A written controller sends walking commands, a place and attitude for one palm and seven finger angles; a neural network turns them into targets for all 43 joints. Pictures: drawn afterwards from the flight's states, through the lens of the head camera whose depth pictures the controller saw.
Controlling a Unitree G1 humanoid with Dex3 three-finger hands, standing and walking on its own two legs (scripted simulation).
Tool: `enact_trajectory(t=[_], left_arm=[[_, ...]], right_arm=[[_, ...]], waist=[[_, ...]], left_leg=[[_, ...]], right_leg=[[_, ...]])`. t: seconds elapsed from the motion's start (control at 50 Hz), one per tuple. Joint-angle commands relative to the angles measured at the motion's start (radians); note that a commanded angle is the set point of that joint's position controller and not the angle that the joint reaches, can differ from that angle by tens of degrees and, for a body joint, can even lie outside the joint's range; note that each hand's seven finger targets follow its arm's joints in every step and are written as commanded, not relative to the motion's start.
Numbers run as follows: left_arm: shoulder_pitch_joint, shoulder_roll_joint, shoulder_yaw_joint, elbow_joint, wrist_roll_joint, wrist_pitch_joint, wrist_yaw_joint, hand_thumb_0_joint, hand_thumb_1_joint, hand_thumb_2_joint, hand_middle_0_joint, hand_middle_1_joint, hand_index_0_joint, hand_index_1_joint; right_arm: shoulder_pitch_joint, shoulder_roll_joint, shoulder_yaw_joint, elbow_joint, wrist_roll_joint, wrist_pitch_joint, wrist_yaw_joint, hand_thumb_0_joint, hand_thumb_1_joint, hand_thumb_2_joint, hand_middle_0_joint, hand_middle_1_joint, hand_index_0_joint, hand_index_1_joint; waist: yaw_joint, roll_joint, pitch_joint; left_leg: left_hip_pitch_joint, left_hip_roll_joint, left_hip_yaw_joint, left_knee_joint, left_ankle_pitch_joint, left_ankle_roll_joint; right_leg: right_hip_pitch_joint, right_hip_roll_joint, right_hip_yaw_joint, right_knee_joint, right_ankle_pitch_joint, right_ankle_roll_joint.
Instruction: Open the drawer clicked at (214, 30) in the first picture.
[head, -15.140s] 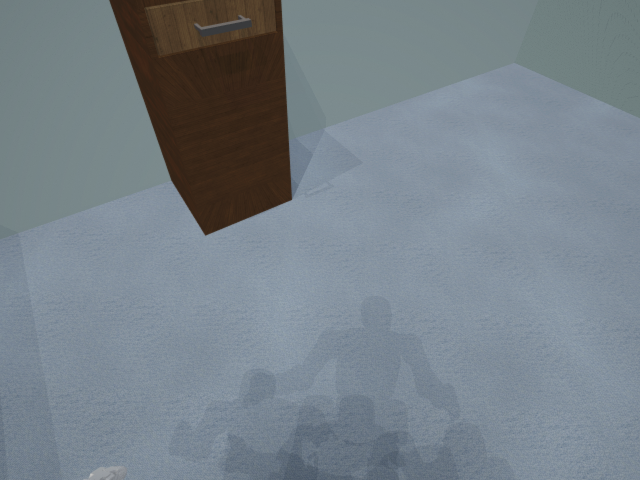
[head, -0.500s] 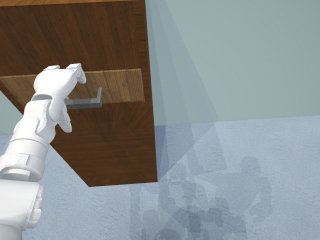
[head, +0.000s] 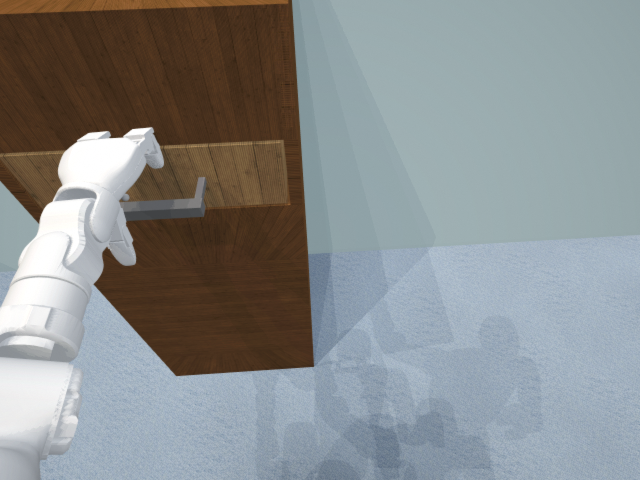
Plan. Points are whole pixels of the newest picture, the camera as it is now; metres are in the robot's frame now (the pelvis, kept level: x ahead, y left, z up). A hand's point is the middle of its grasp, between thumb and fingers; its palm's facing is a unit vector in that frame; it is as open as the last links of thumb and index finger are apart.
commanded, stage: move the hooked fingers above the handle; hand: left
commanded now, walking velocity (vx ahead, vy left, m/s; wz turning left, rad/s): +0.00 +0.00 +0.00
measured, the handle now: (151, 198) +0.48 +0.26 +0.07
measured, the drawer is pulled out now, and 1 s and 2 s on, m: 0.00 0.00 0.00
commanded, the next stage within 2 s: lower the fingers behind the handle in 0.10 s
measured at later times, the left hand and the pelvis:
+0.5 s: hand (136, 212) +0.43 +0.25 +0.10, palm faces -0.05 -0.03 -1.00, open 13.8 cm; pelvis -0.01 +0.00 +0.00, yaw +0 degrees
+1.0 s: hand (150, 222) +0.44 +0.25 +0.07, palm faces -0.02 -0.05 -1.00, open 13.8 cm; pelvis +0.00 +0.00 -0.01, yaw -1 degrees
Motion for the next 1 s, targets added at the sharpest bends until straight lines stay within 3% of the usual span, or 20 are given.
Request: enact_trajectory(t=[0.0,0.04,0.08,0.1,0.14,0.18,0.24,0.32,0.42,0.46,0.56,0.6,0.66,0.68,0.74,0.82,0.84,0.88,0.96,0.98], left_arm=[[-0.434,0.259,0.087,-0.249,-0.011,-0.012,0.033,0.0,-0.5,0.3,-0.3,-1.2,-0.3,-1.2],[-0.438,0.245,0.079,-0.26,-0.024,-0.018,0.027,0.0,-0.5,0.3,-0.3,-1.2,-0.3,-1.2],[-0.441,0.222,0.062,-0.295,-0.026,-0.017,0.033,0.0,-0.5,0.3,-0.3,-1.2,-0.3,-1.2],[-0.43,0.251,0.091,-0.28,-0.02,-0.013,0.038,0.0,-0.5,0.3,-0.3,-1.2,-0.3,-1.2],[-0.449,0.22,0.063,-0.273,-0.025,-0.002,0.041,0.0,-0.5,0.3,-0.3,-1.2,-0.3,-1.2],[-0.439,0.264,0.1,-0.249,-0.017,0.011,0.053,0.0,-0.5,0.3,-0.3,-1.2,-0.3,-1.2],[-0.425,0.227,0.075,-0.235,-0.01,0.022,0.054,0.0,-0.5,0.3,-0.3,-1.2,-0.3,-1.2],[-0.399,0.228,0.078,-0.23,-0.002,0.025,0.053,0.0,-0.5,0.3,-0.3,-1.2,-0.3,-1.2],[-0.425,0.221,0.065,-0.189,0.003,0.009,0.057,0.0,-0.5,0.3,-0.3,-1.2,-0.3,-1.2],[-0.464,0.26,0.094,-0.227,0.008,-0.017,0.071,0.0,-0.5,0.3,-0.3,-1.2,-0.3,-1.2],[-0.446,0.25,0.093,-0.167,0.014,-0.026,0.107,0.0,-0.5,0.3,-0.3,-1.2,-0.3,-1.2],[-0.432,0.264,0.106,-0.163,0.02,-0.021,0.12,0.0,-0.5,0.3,-0.3,-1.2,-0.3,-1.2],[-0.445,0.268,0.099,-0.149,0.028,-0.019,0.126,0.0,-0.5,0.3,-0.3,-1.2,-0.3,-1.2],[-0.434,0.239,0.079,-0.143,0.025,-0.016,0.127,0.0,-0.5,0.3,-0.3,-1.2,-0.3,-1.2],[-0.438,0.26,0.1,-0.136,0.022,-0.026,0.128,0.0,-0.5,0.3,-0.3,-1.2,-0.3,-1.2],[-0.402,0.232,0.094,-0.179,0.026,-0.044,0.142,0.0,-0.5,0.3,-0.3,-1.2,-0.3,-1.2],[-0.396,0.251,0.118,-0.18,0.024,-0.05,0.148,0.0,-0.5,0.3,-0.3,-1.2,-0.3,-1.2],[-0.346,0.232,0.115,-0.159,0.027,-0.04,0.164,0.0,-0.5,0.3,-0.3,-1.2,-0.3,-1.2],[-0.337,0.232,0.122,-0.169,0.037,-0.02,0.197,0.0,-0.5,0.3,-0.3,-1.2,-0.3,-1.2],[-0.341,0.212,0.105,-0.157,0.042,-0.01,0.203,0.0,-0.5,0.3,-0.3,-1.2,-0.3,-1.2]], right_arm=[[0.027,-0.141,-0.057,-0.099,-0.005,-0.022,-0.009,0.0,-0.9,-0.9,0.2,0.3,0.2,0.3],[0.026,-0.143,-0.058,-0.097,-0.006,-0.019,-0.008,0.0,-0.9,-0.9,0.2,0.3,0.2,0.3],[0.016,-0.138,-0.06,-0.1,-0.006,-0.019,-0.003,0.0,-0.9,-0.9,0.2,0.3,0.2,0.3],[0.017,-0.139,-0.059,-0.095,-0.005,-0.018,-0.003,0.0,-0.9,-0.9,0.2,0.3,0.2,0.3],[0.014,-0.138,-0.056,-0.092,-0.006,-0.017,-0.001,0.0,-0.9,-0.9,0.2,0.3,0.2,0.3],[0.007,-0.14,-0.053,-0.091,-0.005,-0.014,-0.003,0.0,-0.9,-0.9,0.2,0.3,0.2,0.3],[0.006,-0.138,-0.052,-0.095,-0.007,-0.015,0.0,0.0,-0.9,-0.9,0.2,0.3,0.2,0.3],[0.005,-0.139,-0.052,-0.102,-0.008,-0.015,-0.001,0.0,-0.9,-0.9,0.2,0.3,0.2,0.3],[0.01,-0.14,-0.05,-0.099,-0.005,-0.019,-0.011,0.0,-0.9,-0.9,0.2,0.3,0.2,0.3],[0.023,-0.141,-0.055,-0.095,-0.011,-0.026,-0.015,0.0,-0.9,-0.9,0.2,0.3,0.2,0.3],[0.039,-0.14,-0.057,-0.082,-0.011,-0.031,-0.015,0.0,-0.9,-0.9,0.2,0.3,0.2,0.3],[0.046,-0.141,-0.06,-0.08,-0.012,-0.035,-0.014,0.0,-0.9,-0.9,0.2,0.3,0.2,0.3],[0.055,-0.145,-0.061,-0.075,-0.012,-0.034,-0.015,0.0,-0.9,-0.9,0.2,0.3,0.2,0.3],[0.058,-0.141,-0.063,-0.076,-0.014,-0.034,-0.014,0.0,-0.9,-0.9,0.2,0.3,0.2,0.3],[0.071,-0.148,-0.065,-0.068,-0.016,-0.033,-0.016,0.0,-0.9,-0.9,0.2,0.3,0.2,0.3],[0.077,-0.142,-0.075,-0.07,-0.019,-0.032,-0.01,0.0,-0.9,-0.9,0.2,0.3,0.2,0.3],[0.081,-0.144,-0.075,-0.065,-0.022,-0.029,-0.008,0.0,-0.9,-0.9,0.2,0.3,0.2,0.3],[0.076,-0.141,-0.078,-0.067,-0.02,-0.026,-0.004,0.0,-0.9,-0.9,0.2,0.3,0.2,0.3],[0.073,-0.143,-0.078,-0.068,-0.021,-0.024,0.004,0.0,-0.9,-0.9,0.2,0.3,0.2,0.3],[0.07,-0.142,-0.078,-0.066,-0.021,-0.023,0.005,0.0,-0.9,-0.9,0.2,0.3,0.2,0.3]], waist=[[-0.001,0.021,-0.349],[-0.01,-0.003,-0.342],[-0.002,0.025,-0.348],[0.002,0.026,-0.337],[-0.007,0.018,-0.321],[0.007,0.004,-0.325],[0.006,0.0,-0.327],[0.013,-0.012,-0.329],[-0.011,-0.039,-0.266],[-0.006,-0.006,-0.326],[-0.018,-0.013,-0.307],[-0.011,0.008,-0.33],[-0.02,0.0,-0.347],[-0.022,0.007,-0.35],[-0.031,-0.006,-0.341],[-0.016,0.059,-0.379],[-0.015,0.031,-0.387],[-0.009,0.022,-0.369],[-0.001,0.022,-0.392],[-0.009,0.027,-0.372]], left_leg=[[0.365,-0.009,-0.054,-0.014,0.392,0.018],[0.365,-0.006,-0.058,-0.014,0.405,0.019],[0.384,-0.008,-0.06,-0.016,0.397,0.017],[0.386,-0.005,-0.066,-0.017,0.403,0.015],[0.375,-0.005,-0.063,-0.018,0.393,0.015],[0.356,-0.008,-0.062,-0.025,0.369,0.015],[0.354,-0.007,-0.06,-0.023,0.377,0.012],[0.339,-0.008,-0.054,-0.023,0.356,0.015],[0.293,-0.012,-0.053,-0.024,0.267,0.018],[0.31,-0.013,-0.05,-0.014,0.287,0.02],[0.271,-0.014,-0.049,0.001,0.261,0.018],[0.272,-0.015,-0.045,0.011,0.273,0.018],[0.257,-0.016,-0.042,0.019,0.283,0.019],[0.261,-0.018,-0.04,0.021,0.281,0.019],[0.251,-0.012,-0.044,0.025,0.287,0.02],[0.303,-0.011,-0.047,0.04,0.35,0.014],[0.296,-0.006,-0.052,0.044,0.377,0.014],[0.282,-0.008,-0.049,0.046,0.368,0.014],[0.281,-0.005,-0.051,0.045,0.382,0.011],[0.282,-0.003,-0.05,0.046,0.375,0.01]], right_leg=[[-0.002,0.023,0.012,-0.065,0.383,-0.013],[-0.002,0.021,0.009,-0.07,0.386,-0.014],[-0.014,0.023,0.008,-0.068,0.371,-0.013],[-0.027,0.025,0.003,-0.064,0.361,-0.016],[-0.027,0.023,0.003,-0.072,0.351,-0.017],[-0.009,0.023,0.005,-0.068,0.348,-0.016],[-0.01,0.023,0.003,-0.066,0.348,-0.018],[-0.002,0.02,0.007,-0.062,0.351,-0.015],[-0.04,0.019,0.012,-0.071,0.294,-0.011],[-0.025,0.018,0.022,-0.064,0.312,-0.012],[-0.055,0.02,0.021,-0.054,0.297,-0.009],[-0.052,0.022,0.023,-0.046,0.311,-0.011],[-0.043,0.022,0.029,-0.04,0.341,-0.008],[-0.046,0.022,0.027,-0.04,0.338,-0.008],[-0.051,0.025,0.025,-0.04,0.338,-0.01],[-0.085,0.034,0.016,-0.018,0.357,-0.015],[-0.069,0.035,0.014,-0.014,0.372,-0.017],[-0.082,0.038,0.011,-0.01,0.367,-0.014],[-0.075,0.039,0.009,0.0,0.37,-0.015],[-0.095,0.04,0.005,0.0,0.36,-0.015]])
